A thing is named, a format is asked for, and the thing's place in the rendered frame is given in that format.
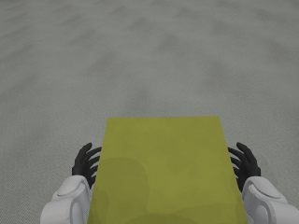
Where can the right robot hand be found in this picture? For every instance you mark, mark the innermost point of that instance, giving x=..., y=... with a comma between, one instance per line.
x=247, y=164

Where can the carton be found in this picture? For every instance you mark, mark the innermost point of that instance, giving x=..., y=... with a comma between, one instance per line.
x=165, y=170

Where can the left robot hand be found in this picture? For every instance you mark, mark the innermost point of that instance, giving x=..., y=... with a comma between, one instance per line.
x=83, y=163

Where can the robot left forearm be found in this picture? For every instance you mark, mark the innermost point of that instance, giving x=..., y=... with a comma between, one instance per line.
x=69, y=203

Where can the robot right forearm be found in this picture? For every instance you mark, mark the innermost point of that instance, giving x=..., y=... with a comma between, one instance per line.
x=265, y=204

